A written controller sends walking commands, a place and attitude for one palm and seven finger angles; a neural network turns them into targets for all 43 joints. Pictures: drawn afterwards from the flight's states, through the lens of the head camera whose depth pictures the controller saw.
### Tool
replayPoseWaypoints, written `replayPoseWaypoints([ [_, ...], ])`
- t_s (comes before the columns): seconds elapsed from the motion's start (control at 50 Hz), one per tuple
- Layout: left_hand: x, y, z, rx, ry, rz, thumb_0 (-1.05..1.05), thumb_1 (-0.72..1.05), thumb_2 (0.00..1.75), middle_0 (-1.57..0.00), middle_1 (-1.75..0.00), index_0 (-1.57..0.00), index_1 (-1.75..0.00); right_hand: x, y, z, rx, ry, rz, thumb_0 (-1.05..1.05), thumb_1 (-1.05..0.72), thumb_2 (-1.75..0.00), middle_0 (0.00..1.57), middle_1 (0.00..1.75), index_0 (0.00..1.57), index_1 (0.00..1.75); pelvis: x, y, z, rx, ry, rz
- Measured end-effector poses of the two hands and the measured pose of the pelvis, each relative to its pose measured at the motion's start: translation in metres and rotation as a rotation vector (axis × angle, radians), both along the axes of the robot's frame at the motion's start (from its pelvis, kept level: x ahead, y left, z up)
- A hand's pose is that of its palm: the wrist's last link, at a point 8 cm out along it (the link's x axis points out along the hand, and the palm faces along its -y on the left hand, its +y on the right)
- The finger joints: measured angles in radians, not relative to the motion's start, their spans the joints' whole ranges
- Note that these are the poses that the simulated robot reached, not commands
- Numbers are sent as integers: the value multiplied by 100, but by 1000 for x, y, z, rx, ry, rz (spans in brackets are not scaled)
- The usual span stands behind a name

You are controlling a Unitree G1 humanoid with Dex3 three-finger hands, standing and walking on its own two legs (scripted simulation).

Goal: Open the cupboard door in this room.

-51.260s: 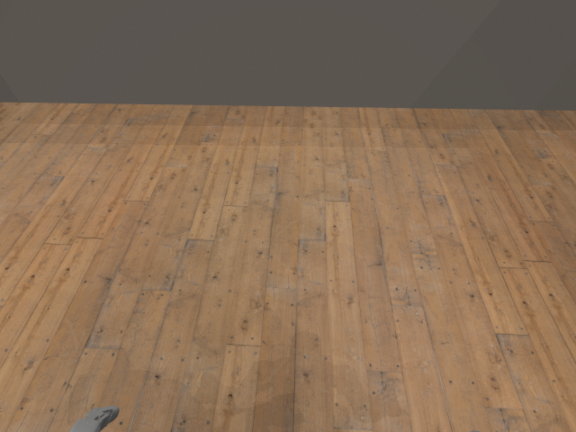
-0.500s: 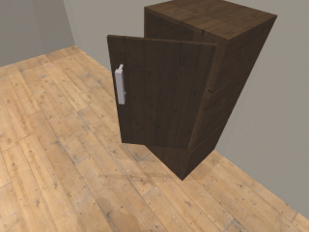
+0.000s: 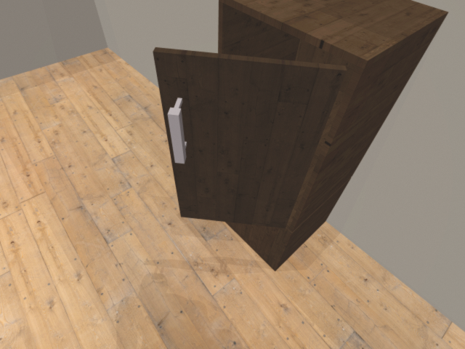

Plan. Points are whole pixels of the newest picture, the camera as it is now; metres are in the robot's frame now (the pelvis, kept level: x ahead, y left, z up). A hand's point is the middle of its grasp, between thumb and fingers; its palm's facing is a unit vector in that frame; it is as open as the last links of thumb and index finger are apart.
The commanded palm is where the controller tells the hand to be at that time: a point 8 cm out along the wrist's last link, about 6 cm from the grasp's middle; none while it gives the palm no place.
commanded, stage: come to a stop and stand still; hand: left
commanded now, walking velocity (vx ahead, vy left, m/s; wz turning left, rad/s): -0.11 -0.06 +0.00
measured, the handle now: (179, 131) +0.55 +0.16 +0.04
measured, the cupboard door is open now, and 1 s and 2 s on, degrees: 42 42 42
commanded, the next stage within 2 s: look again from close up in 1.42 s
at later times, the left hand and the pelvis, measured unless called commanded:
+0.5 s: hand out of the picture +0.00 +0.17 -0.17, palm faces -0.02 -0.97 -0.23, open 7.3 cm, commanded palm none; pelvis -0.06 +0.00 -0.01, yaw -2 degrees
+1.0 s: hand out of the picture -0.05 +0.13 -0.18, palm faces -0.02 -0.99 -0.17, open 7.4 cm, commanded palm none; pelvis -0.04 -0.03 +0.00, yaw -1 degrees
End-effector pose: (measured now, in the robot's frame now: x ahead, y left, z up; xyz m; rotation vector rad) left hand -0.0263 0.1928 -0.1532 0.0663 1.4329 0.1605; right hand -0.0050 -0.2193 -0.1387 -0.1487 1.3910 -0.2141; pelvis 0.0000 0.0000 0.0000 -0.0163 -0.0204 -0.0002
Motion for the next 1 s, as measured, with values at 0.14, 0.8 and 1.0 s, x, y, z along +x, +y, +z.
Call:
replayPoseWaypoints([
  [0.14, 26, 35, -2, 97, -59, -49, 1, 93, 90, -20, -30, -20, -30, -2, -8, -13, -1, -15, -16, 2, -92, -89, 20, 30, 20, 30, -12, -3, -11, 10, 8, -20],
  [0.8, -40, 10, 10, 66, -7, -105, 0, 91, 90, -20, -30, -20, -30, -76, -22, -12, 68, 34, 24, 1, -91, -89, 20, 30, 20, 30, -56, -20, -4, 25, 14, -27],
  [1.0, -23, -10, 4, 28, -1, -96, 0, 91, 90, -20, -30, -20, -30, -63, -20, -11, 74, 58, 19, 1, -91, -89, 20, 30, 20, 30, -38, -27, -3, 24, 17, -23],
])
